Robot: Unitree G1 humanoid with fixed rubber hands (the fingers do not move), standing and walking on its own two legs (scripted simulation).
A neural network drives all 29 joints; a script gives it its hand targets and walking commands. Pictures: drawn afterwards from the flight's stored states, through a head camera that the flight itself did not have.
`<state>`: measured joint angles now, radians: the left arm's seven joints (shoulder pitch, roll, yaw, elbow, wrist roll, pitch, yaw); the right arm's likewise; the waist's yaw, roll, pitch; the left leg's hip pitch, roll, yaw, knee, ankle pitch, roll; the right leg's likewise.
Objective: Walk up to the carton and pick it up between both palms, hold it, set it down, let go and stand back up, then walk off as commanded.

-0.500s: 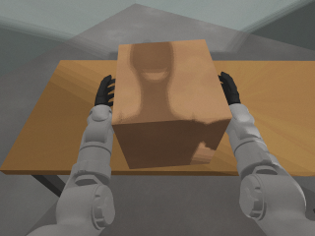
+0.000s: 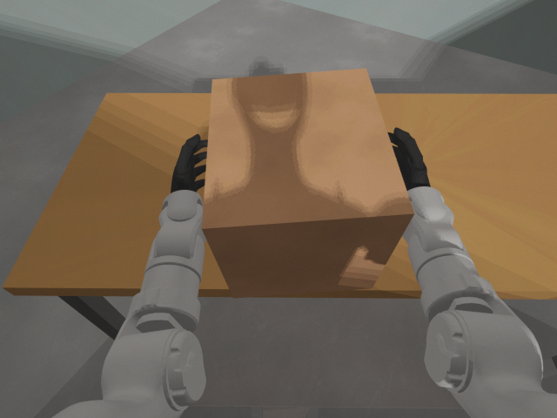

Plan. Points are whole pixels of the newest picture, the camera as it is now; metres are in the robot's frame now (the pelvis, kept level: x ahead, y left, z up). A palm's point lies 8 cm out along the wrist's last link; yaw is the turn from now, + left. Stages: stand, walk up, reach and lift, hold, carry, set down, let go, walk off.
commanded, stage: set down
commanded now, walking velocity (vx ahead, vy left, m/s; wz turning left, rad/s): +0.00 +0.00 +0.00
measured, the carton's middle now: (296, 189) +0.44 -0.01 +0.05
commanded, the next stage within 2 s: none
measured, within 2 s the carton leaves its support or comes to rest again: rests again in 0.38 s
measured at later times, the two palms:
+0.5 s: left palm (192, 191) +0.41 +0.15 +0.09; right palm (413, 186) +0.42 -0.18 +0.09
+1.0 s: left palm (193, 191) +0.42 +0.15 +0.08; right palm (412, 186) +0.42 -0.18 +0.08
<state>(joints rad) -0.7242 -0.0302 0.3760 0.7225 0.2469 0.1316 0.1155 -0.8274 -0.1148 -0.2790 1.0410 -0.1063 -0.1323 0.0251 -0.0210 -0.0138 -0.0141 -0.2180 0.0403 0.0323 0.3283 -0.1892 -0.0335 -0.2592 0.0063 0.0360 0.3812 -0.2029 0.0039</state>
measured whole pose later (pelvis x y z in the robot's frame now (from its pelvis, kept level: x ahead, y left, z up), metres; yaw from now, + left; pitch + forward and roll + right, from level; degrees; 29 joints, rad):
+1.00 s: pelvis +0.01 +0.00 +0.00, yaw +0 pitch +6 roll +1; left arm -0.74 -0.08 0.47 0.79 0.31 0.03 0.10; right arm -0.80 -0.11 -0.36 1.04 -0.22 -0.15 0.06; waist -0.02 -0.01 -0.01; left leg -0.22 0.04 0.03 0.32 -0.20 -0.03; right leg -0.26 0.01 0.04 0.38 -0.22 0.00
